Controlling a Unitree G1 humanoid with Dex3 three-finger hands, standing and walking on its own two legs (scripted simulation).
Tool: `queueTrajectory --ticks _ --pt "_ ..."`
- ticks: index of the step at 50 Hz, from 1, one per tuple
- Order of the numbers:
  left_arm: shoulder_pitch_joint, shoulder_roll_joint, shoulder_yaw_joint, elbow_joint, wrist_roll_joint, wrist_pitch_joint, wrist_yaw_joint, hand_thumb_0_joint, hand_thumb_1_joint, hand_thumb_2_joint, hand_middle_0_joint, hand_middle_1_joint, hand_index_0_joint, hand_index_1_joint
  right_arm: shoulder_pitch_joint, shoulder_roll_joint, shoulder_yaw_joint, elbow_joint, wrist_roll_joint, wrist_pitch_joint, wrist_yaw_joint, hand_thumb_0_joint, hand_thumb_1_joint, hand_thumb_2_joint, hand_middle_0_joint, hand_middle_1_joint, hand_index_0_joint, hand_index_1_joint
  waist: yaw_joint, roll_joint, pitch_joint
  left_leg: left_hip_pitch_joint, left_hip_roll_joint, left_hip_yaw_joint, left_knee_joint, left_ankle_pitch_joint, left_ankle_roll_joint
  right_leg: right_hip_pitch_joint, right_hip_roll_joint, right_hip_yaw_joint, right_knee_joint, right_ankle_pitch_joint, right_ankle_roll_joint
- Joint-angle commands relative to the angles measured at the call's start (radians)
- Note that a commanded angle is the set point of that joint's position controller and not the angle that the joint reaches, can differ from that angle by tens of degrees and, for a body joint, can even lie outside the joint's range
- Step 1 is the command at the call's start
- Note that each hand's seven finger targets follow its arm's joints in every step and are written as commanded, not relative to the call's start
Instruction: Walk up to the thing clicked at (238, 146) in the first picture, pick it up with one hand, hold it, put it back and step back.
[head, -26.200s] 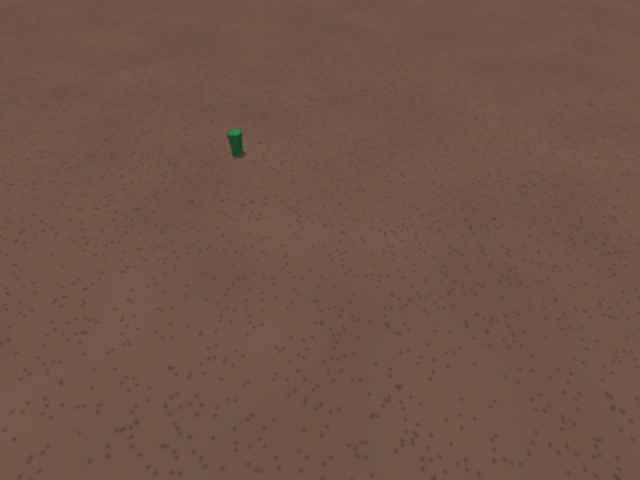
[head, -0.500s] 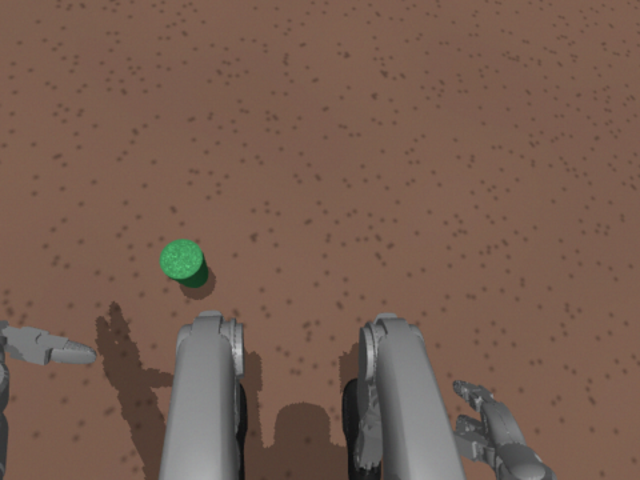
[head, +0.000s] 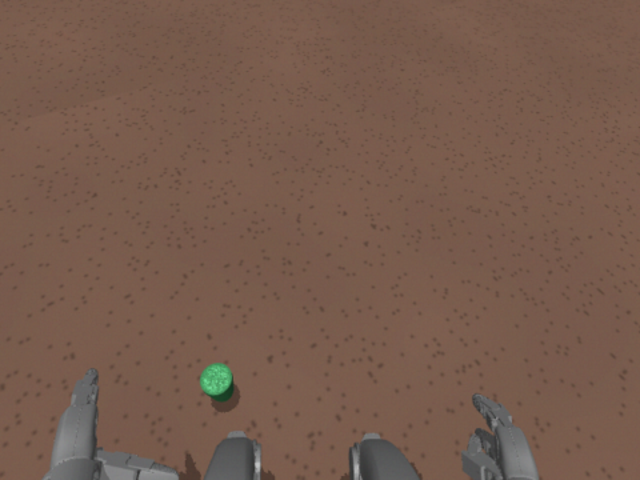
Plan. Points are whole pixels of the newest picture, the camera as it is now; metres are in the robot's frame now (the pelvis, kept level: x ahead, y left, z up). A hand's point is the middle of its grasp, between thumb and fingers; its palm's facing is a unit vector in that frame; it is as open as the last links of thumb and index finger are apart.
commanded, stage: home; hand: left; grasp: from the side
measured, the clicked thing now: (219, 385) +0.39 +0.21 -0.59
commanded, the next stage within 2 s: stand in 1.96 s
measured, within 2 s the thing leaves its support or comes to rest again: neither
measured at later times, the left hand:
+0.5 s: hand (133, 453) +0.18 +0.19 +0.00, palm faces +0.13 -0.95 -0.30, open 17.5 cm
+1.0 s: hand (139, 463) +0.17 +0.18 +0.00, palm faces +0.12 -0.95 -0.29, open 17.4 cm
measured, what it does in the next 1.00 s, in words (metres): rises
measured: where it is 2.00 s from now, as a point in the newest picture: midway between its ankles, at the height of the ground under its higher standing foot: outside the picture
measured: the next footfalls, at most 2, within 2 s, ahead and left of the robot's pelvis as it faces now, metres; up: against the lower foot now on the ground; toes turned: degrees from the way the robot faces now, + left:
none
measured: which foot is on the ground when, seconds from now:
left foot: down 0.00-1.00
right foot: down 0.00-1.00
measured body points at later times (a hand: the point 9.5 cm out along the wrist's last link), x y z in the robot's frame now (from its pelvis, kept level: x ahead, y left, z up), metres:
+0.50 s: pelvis +0.02 +0.00 +0.06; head +0.05 +0.01 +0.51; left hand +0.17 +0.24 +0.02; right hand +0.20 -0.23 -0.01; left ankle +0.03 +0.13 -0.63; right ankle +0.02 -0.13 -0.63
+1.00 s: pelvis +0.01 +0.00 +0.06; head +0.03 +0.00 +0.51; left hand +0.17 +0.23 +0.02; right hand +0.17 -0.24 -0.01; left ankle +0.03 +0.13 -0.63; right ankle +0.02 -0.13 -0.63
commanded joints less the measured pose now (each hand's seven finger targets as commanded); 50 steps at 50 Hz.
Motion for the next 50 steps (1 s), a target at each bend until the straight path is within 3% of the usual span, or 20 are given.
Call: queueTrajectory --ticks 1,5,6,8,13,17,21,24,25,26,28,30,40,48,50 --pt "0.062 0.099 0.01 -0.24 0.01 0.001 0.03 0.0 -0.545 0.058 -0.05 -0.053 -0.049 -0.054 0.027 -0.113 -0.044 -0.135 -0.007 -0.056 -0.042 0.0 -0.895 -0.902 0.201 0.301 0.201 0.301 -0.002 0.089 -0.221 0.393 -0.036 0.038 -0.297 0.299 0.026 0.275 0.024 -0.003 -0.287 0.303 -0.02" --pt "0.151 0.055 -0.035 -0.34 0.007 0.028 0.035 0.0 -0.573 0.042 -0.047 -0.049 -0.046 -0.049 0.018 -0.101 -0.04 -0.162 -0.012 -0.077 -0.057 0.0 -0.896 -0.902 0.201 0.301 0.201 0.301 0.009 0.072 -0.159 0.444 -0.034 0.03 -0.375 0.295 0.026 0.344 0.03 -0.017 -0.353 0.298 -0.019" --pt "0.133 0.074 -0.023 -0.383 0.006 0.03 0.037 0.0 -0.574 0.042 -0.047 -0.049 -0.046 -0.049 0.02 -0.092 -0.032 -0.165 -0.015 -0.083 -0.057 0.0 -0.896 -0.902 0.201 0.301 0.201 0.301 0.009 0.058 -0.151 0.447 -0.034 0.031 -0.385 0.297 0.026 0.365 0.03 -0.019 -0.365 0.303 -0.019" --pt "0.208 0.029 -0.062 -0.352 0.006 0.04 0.033 0.0 -0.582 0.037 -0.046 -0.048 -0.045 -0.048 0.012 -0.095 -0.034 -0.175 -0.016 -0.091 -0.062 0.0 -0.896 -0.902 0.201 0.301 0.201 0.301 0.006 0.026 -0.078 0.443 -0.037 0.036 -0.409 0.286 0.03 0.372 0.033 -0.025 -0.394 0.295 -0.015" --pt "0.234 0.033 -0.048 -0.418 0.007 0.036 0.019 0.0 -0.559 0.051 -0.048 -0.052 -0.048 -0.052 0.0 -0.096 -0.036 -0.191 -0.023 -0.112 -0.054 0.0 -0.896 -0.902 0.201 0.301 0.201 0.301 0.02 0.006 -0.008 0.456 -0.035 0.032 -0.467 0.243 0.026 0.403 0.036 -0.03 -0.445 0.246 -0.013" --pt "0.217 0.018 -0.054 -0.423 0.012 0.026 0.004 0.0 -0.543 0.06 -0.05 -0.054 -0.049 -0.055 0.022 -0.1 -0.044 -0.181 -0.033 -0.128 -0.052 0.0 -0.896 -0.902 0.201 0.301 0.201 0.301 -0.001 -0.002 -0.043 0.505 -0.035 0.04 -0.458 0.324 0.024 0.436 0.037 -0.022 -0.447 0.321 -0.011" --pt "0.193 0.013 -0.056 -0.426 0.016 0.019 -0.006 0.0 -0.571 0.043 -0.047 -0.049 -0.046 -0.05 0.024 -0.1 -0.045 -0.174 -0.039 -0.139 -0.049 0.0 -0.896 -0.902 0.201 0.301 0.201 0.301 -0.001 0.012 -0.07 0.532 -0.041 0.05 -0.446 0.38 0.024 0.462 0.03 -0.008 -0.447 0.382 -0.009" --pt "0.163 0.013 -0.056 -0.431 0.016 0.017 -0.006 0.0 -0.553 0.054 -0.049 -0.053 -0.048 -0.053 0.008 -0.101 -0.044 -0.168 -0.038 -0.148 -0.046 0.0 -0.896 -0.902 0.201 0.301 0.201 0.301 0.006 0.04 -0.051 0.543 -0.041 0.044 -0.472 0.343 0.018 0.463 0.034 -0.013 -0.456 0.334 -0.014" --pt "0.189 0.031 -0.034 -0.405 0.018 0.017 -0.003 0.0 -0.57 0.044 -0.047 -0.05 -0.046 -0.05 0.003 -0.098 -0.041 -0.171 -0.038 -0.149 -0.046 0.0 -0.896 -0.902 0.201 0.301 0.201 0.301 0.014 0.036 -0.052 0.538 -0.044 0.048 -0.469 0.339 0.02 0.469 0.032 -0.011 -0.465 0.334 -0.012" --pt "0.175 0.016 -0.055 -0.407 0.016 0.019 -0.006 0.0 -0.58 0.038 -0.046 -0.049 -0.046 -0.049 0.003 -0.101 -0.042 -0.168 -0.039 -0.152 -0.047 0.0 -0.897 -0.901 0.201 0.301 0.201 0.301 0.005 0.028 -0.039 0.538 -0.046 0.053 -0.469 0.33 0.022 0.465 0.031 -0.009 -0.475 0.332 -0.009" --pt "0.168 0.016 -0.051 -0.411 0.015 0.015 -0.006 0.0 -0.527 0.069 -0.052 -0.057 -0.051 -0.058 -0.009 -0.098 -0.039 -0.168 -0.039 -0.156 -0.045 0.0 -0.897 -0.901 0.201 0.301 0.201 0.301 0.009 0.023 -0.033 0.527 -0.048 0.054 -0.477 0.299 0.024 0.469 0.029 -0.007 -0.485 0.309 -0.008" --pt "0.191 0.015 -0.048 -0.395 0.015 0.019 -0.008 0.0 -0.575 0.041 -0.047 -0.05 -0.046 -0.05 -0.003 -0.101 -0.041 -0.157 -0.039 -0.159 -0.044 0.0 -0.897 -0.901 0.201 0.301 0.2 0.301 0.02 0.04 -0.035 0.537 -0.045 0.046 -0.49 0.308 0.019 0.473 0.032 -0.013 -0.477 0.305 -0.014" --pt "0.197 0.013 -0.046 -0.369 0.015 0.006 -0.017 0.0 -0.534 0.065 -0.051 -0.057 -0.05 -0.057 -0.009 -0.101 -0.042 -0.158 -0.04 -0.166 -0.042 0.0 -0.898 -0.901 0.2 0.301 0.2 0.301 0.015 -0.003 -0.029 0.525 -0.05 0.061 -0.483 0.299 0.028 0.485 0.027 -0.002 -0.5 0.315 -0.006" --pt "0.166 0.017 -0.046 -0.366 0.012 -0.005 -0.018 0.0 -0.506 0.081 -0.054 -0.062 -0.053 -0.062 -0.022 -0.103 -0.039 -0.153 -0.038 -0.177 -0.039 0.0 -0.898 -0.901 0.2 0.301 0.2 0.301 0.016 0.009 0.008 0.511 -0.05 0.058 -0.515 0.183 0.028 0.45 0.028 -0.004 -0.521 0.191 -0.012" --pt "0.169 0.011 -0.056 -0.379 0.013 -0.009 -0.021 0.0 -0.527 0.07 -0.052 -0.059 -0.051 -0.059 -0.014 -0.103 -0.042 -0.153 -0.039 -0.179 -0.041 0.0 -0.898 -0.901 0.2 0.301 0.2 0.301 0.011 0.005 -0.017 0.527 -0.048 0.055 -0.51 0.204 0.029 0.456 0.029 -0.003 -0.517 0.211 -0.011"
